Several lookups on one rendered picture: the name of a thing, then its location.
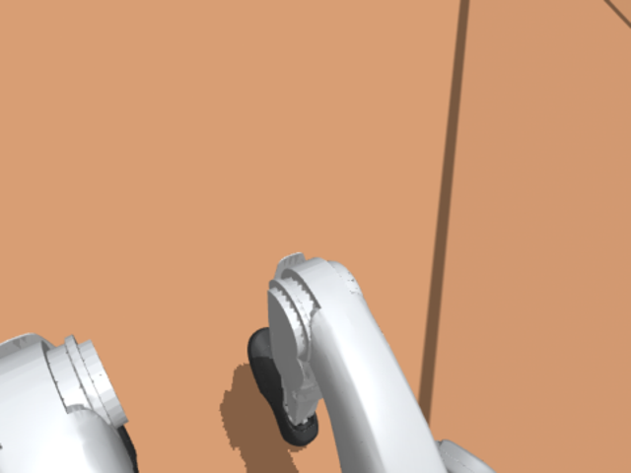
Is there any left robot foot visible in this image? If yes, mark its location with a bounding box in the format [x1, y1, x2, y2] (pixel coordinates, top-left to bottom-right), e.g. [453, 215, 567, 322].
[117, 425, 139, 473]

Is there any right robot hand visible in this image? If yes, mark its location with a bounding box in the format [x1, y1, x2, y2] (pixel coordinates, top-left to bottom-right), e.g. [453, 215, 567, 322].
[435, 439, 497, 473]

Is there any right robot foot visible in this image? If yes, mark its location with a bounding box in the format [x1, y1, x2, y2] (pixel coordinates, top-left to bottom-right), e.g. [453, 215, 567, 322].
[247, 327, 318, 446]

